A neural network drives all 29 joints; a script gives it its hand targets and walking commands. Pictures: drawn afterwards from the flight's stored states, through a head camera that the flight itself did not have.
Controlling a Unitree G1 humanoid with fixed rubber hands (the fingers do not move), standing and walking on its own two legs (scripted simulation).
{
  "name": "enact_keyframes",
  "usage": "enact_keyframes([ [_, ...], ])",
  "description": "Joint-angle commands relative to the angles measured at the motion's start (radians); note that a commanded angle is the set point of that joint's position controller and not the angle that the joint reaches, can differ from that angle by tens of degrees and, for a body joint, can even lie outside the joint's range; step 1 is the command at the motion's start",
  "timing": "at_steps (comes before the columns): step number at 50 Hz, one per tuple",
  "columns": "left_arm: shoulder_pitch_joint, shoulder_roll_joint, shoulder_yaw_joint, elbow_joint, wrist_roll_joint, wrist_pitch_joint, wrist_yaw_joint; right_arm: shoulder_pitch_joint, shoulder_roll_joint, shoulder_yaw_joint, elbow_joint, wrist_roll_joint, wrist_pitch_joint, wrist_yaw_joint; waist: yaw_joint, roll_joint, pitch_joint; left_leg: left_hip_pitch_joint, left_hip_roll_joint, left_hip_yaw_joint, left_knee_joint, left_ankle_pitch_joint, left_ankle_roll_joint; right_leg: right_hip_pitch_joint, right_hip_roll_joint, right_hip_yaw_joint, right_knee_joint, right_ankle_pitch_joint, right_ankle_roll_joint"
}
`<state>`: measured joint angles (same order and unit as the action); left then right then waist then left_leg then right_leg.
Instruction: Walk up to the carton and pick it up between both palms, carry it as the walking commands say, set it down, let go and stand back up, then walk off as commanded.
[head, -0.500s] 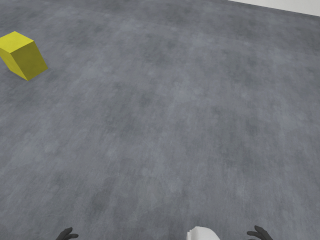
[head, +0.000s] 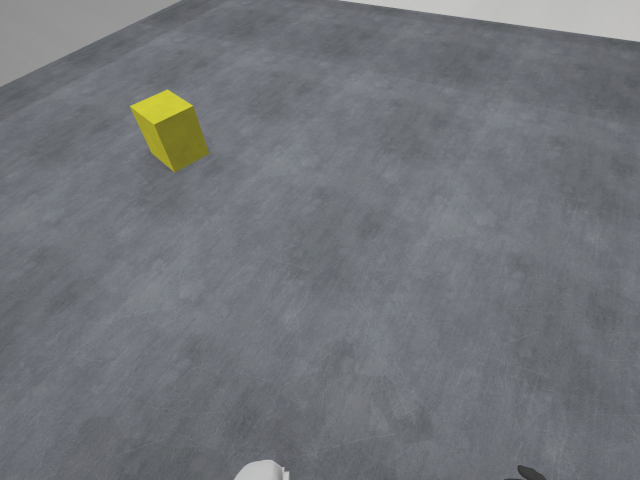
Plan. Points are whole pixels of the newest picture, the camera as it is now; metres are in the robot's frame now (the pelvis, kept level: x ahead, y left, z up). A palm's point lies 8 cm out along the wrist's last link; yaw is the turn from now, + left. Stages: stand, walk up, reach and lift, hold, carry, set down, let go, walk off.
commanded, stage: walk up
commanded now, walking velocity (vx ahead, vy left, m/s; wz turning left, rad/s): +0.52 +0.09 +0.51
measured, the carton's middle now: (171, 130) +1.83 +0.80 -0.64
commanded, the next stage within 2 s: none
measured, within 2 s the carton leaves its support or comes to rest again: neither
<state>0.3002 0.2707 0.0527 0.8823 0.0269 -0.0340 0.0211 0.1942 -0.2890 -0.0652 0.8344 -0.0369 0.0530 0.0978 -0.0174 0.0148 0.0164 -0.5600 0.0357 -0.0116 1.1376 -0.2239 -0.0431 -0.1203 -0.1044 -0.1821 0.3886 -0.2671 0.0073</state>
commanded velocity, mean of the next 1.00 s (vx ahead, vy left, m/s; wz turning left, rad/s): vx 0.51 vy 0.03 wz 0.37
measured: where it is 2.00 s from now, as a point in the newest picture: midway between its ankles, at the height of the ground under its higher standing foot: (230, 296)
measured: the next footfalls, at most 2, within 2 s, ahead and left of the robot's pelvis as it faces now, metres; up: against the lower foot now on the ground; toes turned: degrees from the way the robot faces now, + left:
left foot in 0.28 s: +0.17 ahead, +0.20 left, +0.00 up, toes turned +15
right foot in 0.78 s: +0.57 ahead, +0.07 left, +0.00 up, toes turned +10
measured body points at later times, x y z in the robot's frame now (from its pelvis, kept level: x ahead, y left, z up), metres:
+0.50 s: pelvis +0.18 +0.12 -0.01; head +0.21 +0.15 +0.44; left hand +0.21 +0.39 -0.15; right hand +0.28 -0.12 -0.14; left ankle +0.13 +0.19 -0.75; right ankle +0.25 -0.03 -0.66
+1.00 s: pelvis +0.47 +0.14 -0.01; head +0.50 +0.13 +0.44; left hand +0.39 +0.41 -0.13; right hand +0.61 -0.08 -0.16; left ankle +0.40 +0.28 -0.65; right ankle +0.53 +0.06 -0.75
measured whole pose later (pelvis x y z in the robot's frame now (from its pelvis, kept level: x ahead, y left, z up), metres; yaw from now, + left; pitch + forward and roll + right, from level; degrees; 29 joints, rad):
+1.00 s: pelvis +0.47 +0.14 -0.01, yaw +22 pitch -1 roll +1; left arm 0.30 0.24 0.05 0.97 0.03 -0.08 0.00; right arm 0.26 -0.27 -0.08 0.93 -0.04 -0.02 0.04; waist 0.00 0.05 0.06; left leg -0.54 0.07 -0.01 1.21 -0.22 -0.01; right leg -0.26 -0.08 -0.18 0.48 -0.21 -0.02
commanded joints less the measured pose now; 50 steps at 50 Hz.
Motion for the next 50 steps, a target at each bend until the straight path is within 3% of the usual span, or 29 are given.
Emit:
enact_keyframes([
  [1,0.122,0.14,0.036,-0.007,0.003,-0.037,-0.009,-0.156,-0.027,0.004,-0.089,0.006,-0.025,0.015,0.078,-0.165,0.094,-0.182,0.033,0.003,-0.095,0.053,-0.002,0.107,-0.245,0.207,-0.293,-0.218,-0.044],
  [6,0.168,0.134,0.041,0.015,0.007,-0.044,-0.018,-0.282,0.015,0.025,-0.102,0.022,-0.037,0.019,0.104,-0.185,0.138,-0.031,0.031,0.067,-0.388,0.064,-0.001,0.05,-0.24,0.075,-0.302,-0.087,-0.058],
  [10,0.181,0.144,0.038,0.034,0.005,-0.038,-0.023,-0.294,0.02,0.031,-0.09,0.006,-0.05,0.007,0.089,-0.213,0.113,0.11,0.018,0.125,-0.513,-0.029,0.042,0.015,-0.259,-0.006,-0.245,0.036,-0.06],
  [12,0.165,0.153,0.036,0.036,-0.005,-0.031,-0.024,-0.191,-0.006,0.021,-0.064,-0.008,-0.058,-0.008,0.039,-0.179,0.038,0.257,-0.008,0.162,-0.567,-0.064,0.075,-0.002,-0.252,-0.061,-0.082,0.21,-0.05],
  [13,0.166,0.144,0.032,0.033,-0.012,-0.028,-0.026,-0.066,-0.035,0.007,-0.024,-0.015,-0.067,-0.019,-0.015,-0.095,-0.05,0.434,-0.035,0.178,-0.615,-0.042,0.098,-0.053,-0.201,-0.114,0.131,0.28,-0.033],
  [14,0.186,0.094,0.016,0.012,-0.012,-0.03,-0.027,0.114,-0.112,-0.019,0.032,-0.024,-0.079,-0.039,-0.08,0.059,-0.173,0.708,0.022,0.05,-0.607,-0.096,0.147,-0.236,-0.129,-0.117,0.452,0.157,-0.002],
  [15,0.132,0.027,-0.007,-0.068,-0.003,-0.046,-0.031,0.268,-0.261,-0.057,0.04,-0.024,-0.083,-0.069,-0.147,0.387,-0.222,0.876,0.307,-0.456,-0.778,-0.3,0.239,-0.6,0.017,-0.073,0.8,-0.29,0.047],
  [16,0.032,0.085,0.017,-0.096,0.015,-0.047,-0.034,0.292,-0.292,-0.065,0.046,0.006,-0.086,-0.086,-0.14,0.263,-0.221,0.81,0.371,-0.612,-0.89,-0.364,0.26,-0.681,-0.003,0.136,0.922,-0.334,0.011],
  [17,-0.006,0.1,0.022,-0.091,0.012,-0.049,-0.038,0.229,-0.232,-0.051,0.041,0.016,-0.087,-0.091,-0.102,0.16,-0.148,0.739,0.337,-0.546,-0.892,-0.339,0.247,-0.699,-0.042,0.168,0.93,-0.237,-0.005],
  [19,0.037,0.076,0.013,-0.054,0.0,-0.044,-0.04,0.056,-0.116,-0.02,0.006,0.026,-0.107,-0.088,0.006,0.059,0.001,0.528,0.258,-0.373,-0.867,0.0,0.206,-0.619,-0.099,0.173,0.846,-0.044,0.019],
  [20,0.067,0.067,0.016,-0.039,0.004,-0.033,-0.044,0.028,-0.086,-0.014,0.0,0.029,-0.121,-0.088,0.034,0.054,0.002,0.474,0.232,-0.307,-0.866,0.135,0.187,-0.563,-0.097,0.168,0.807,-0.014,0.038],
  [22,0.061,0.049,0.019,-0.03,0.009,-0.014,-0.05,0.065,-0.079,-0.011,0.02,0.035,-0.144,-0.086,0.044,0.06,-0.015,0.449,0.218,-0.247,-0.865,0.312,0.19,-0.511,-0.072,0.147,0.77,0.028,0.061],
  [25,-0.072,0.029,0.018,-0.056,0.007,0.003,-0.061,0.139,-0.078,-0.008,0.054,0.036,-0.155,-0.09,0.012,0.084,0.036,0.462,0.206,-0.213,-0.901,0.365,0.186,-0.571,-0.058,0.138,0.661,0.128,0.072],
  [29,-0.26,0.005,0.004,-0.107,0.0,0.004,-0.078,0.202,-0.058,0.0,0.078,0.032,-0.149,-0.098,-0.024,0.116,0.084,0.481,0.164,-0.152,-0.944,0.374,0.153,-0.544,-0.018,0.111,0.394,0.249,0.062],
  [34,-0.389,-0.004,-0.002,-0.16,-0.017,-0.005,-0.083,0.292,-0.084,-0.006,0.109,0.019,-0.139,-0.111,-0.061,0.141,0.097,0.56,0.189,-0.138,-0.93,0.439,0.154,-0.502,0.016,0.092,0.209,0.267,0.049],
  [36,-0.359,0.005,0.002,-0.161,-0.017,-0.014,-0.076,0.295,-0.105,-0.011,0.119,0.018,-0.137,-0.117,-0.035,0.137,0.062,0.553,0.182,-0.093,-0.85,0.605,0.142,-0.387,0.04,0.051,0.154,0.198,0.032],
  [37,-0.292,0.022,0.01,-0.142,-0.011,-0.019,-0.069,0.303,-0.109,-0.011,0.128,0.018,-0.138,-0.118,-0.005,0.121,0.012,0.539,0.173,-0.077,-0.754,0.699,0.136,-0.276,0.049,0.028,0.14,0.154,0.019],
  [38,-0.173,0.051,0.02,-0.103,-0.002,-0.028,-0.059,0.307,-0.111,-0.01,0.136,0.02,-0.139,-0.118,0.051,0.087,-0.069,0.49,0.147,-0.051,-0.593,0.746,0.128,-0.093,0.055,-0.001,0.096,0.152,-0.001],
  [39,0.032,0.115,0.043,-0.033,0.013,-0.041,-0.047,0.321,-0.081,-0.004,0.143,0.019,-0.14,-0.117,0.127,0.055,-0.199,0.307,0.09,-0.057,-0.345,0.575,0.114,0.219,-0.02,0.09,0.128,0.163,-0.03],
  [40,0.208,0.236,0.069,0.017,0.046,-0.049,-0.032,0.326,-0.004,0.008,0.116,0.022,-0.142,-0.114,0.162,-0.151,-0.274,0.025,-0.05,-0.042,-0.031,-0.065,0.076,0.409,-0.315,0.492,0.065,0.184,-0.075],
  [41,0.2,0.265,0.07,0.013,0.02,-0.038,-0.032,0.363,-0.022,0.005,0.095,0.032,-0.148,-0.118,0.122,-0.239,-0.394,-0.05,-0.062,-0.095,0.18,-0.253,0.079,0.44,-0.449,0.755,-0.047,0.158,-0.155],
  [42,0.103,0.223,0.062,-0.003,0.015,-0.038,-0.032,0.309,-0.058,-0.009,0.102,0.027,-0.146,-0.114,0.085,-0.181,-0.329,-0.059,-0.001,-0.122,0.216,-0.213,0.081,0.34,-0.395,0.682,-0.078,0.044,-0.152],
  [44,-0.032,0.102,0.033,-0.003,0.007,-0.05,-0.034,0.242,-0.024,-0.017,0.103,0.013,-0.13,-0.097,0.033,-0.106,-0.116,-0.036,0.059,-0.083,0.172,-0.083,0.062,0.09,-0.289,0.474,-0.133,-0.044,-0.126],
  [46,-0.021,0.091,0.023,0.03,0.004,-0.053,-0.021,0.262,-0.014,-0.025,0.119,-0.002,-0.089,-0.072,-0.004,-0.049,-0.023,0.006,0.074,-0.071,0.172,-0.028,0.03,-0.056,-0.295,0.403,-0.156,0.11,-0.088],
  [47,0.0,0.089,0.018,0.042,0.001,-0.054,-0.017,0.258,-0.008,-0.024,0.111,-0.003,-0.073,-0.062,-0.013,-0.059,-0.009,0.019,0.078,-0.066,0.151,-0.012,0.023,-0.09,-0.288,0.353,-0.145,0.214,-0.073],
  [48,0.009,0.083,0.015,0.047,0.0,-0.057,-0.016,0.239,0.004,-0.019,0.105,-0.003,-0.062,-0.053,-0.015,-0.107,0.003,0.014,0.08,-0.053,0.125,0.018,0.023,-0.112,-0.27,0.294,-0.143,0.258,-0.064],
  [50,0.033,0.074,0.014,0.054,0.002,-0.061,-0.018,0.172,0.017,-0.011,0.085,-0.002,-0.047,-0.037,-0.008,-0.173,0.027,-0.001,0.081,-0.026,0.07,0.084,0.024,-0.134,-0.245,0.226,-0.164,0.231,-0.057],
])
